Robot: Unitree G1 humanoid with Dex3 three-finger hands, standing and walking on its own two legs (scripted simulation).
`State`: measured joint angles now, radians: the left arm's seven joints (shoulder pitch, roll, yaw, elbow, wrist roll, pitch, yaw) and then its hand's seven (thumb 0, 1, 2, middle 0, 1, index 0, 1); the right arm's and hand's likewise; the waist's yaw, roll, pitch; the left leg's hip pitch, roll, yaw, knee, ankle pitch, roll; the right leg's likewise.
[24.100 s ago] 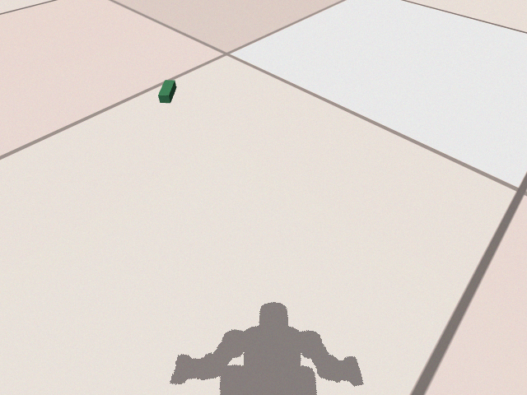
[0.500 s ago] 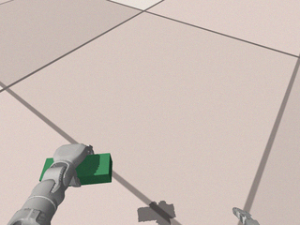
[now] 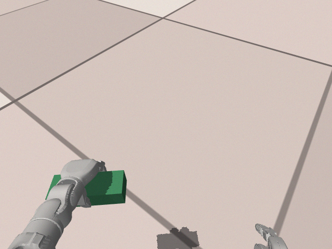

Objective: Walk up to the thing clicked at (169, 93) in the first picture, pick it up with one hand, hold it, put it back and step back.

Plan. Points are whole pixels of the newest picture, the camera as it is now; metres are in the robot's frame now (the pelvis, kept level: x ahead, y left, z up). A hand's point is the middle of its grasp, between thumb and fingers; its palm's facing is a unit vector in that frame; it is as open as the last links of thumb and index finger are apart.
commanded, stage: hold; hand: left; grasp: from above
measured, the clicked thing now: (89, 189) +0.30 +0.23 -0.08
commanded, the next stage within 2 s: crouch in 0.84 s
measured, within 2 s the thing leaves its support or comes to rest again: neither
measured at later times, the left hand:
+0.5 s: hand (84, 190) +0.28 +0.22 -0.04, palm faces -0.48 -0.06 -0.88, open 10.1 cm
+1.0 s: hand (84, 184) +0.29 +0.23 -0.04, palm faces -0.47 -0.05 -0.88, open 10.1 cm
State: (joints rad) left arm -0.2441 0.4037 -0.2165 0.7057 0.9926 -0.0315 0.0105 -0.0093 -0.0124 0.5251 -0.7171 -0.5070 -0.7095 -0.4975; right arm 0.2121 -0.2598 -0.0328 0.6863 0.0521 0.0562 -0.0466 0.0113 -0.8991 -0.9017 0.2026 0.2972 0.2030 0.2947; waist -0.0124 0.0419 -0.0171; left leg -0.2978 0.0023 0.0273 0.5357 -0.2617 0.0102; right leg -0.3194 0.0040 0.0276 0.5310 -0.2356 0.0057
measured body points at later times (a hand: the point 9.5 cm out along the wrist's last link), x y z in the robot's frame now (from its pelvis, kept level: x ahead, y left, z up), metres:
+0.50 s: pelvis +0.00 +0.00 +0.00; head +0.01 -0.02 +0.45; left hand +0.30 +0.22 +0.01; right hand +0.15 -0.25 -0.11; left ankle +0.01 +0.11 -0.73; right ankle +0.03 -0.12 -0.73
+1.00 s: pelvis +0.01 +0.00 +0.00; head +0.02 -0.02 +0.45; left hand +0.31 +0.23 +0.01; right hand +0.15 -0.26 -0.11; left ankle +0.01 +0.11 -0.73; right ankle +0.03 -0.12 -0.73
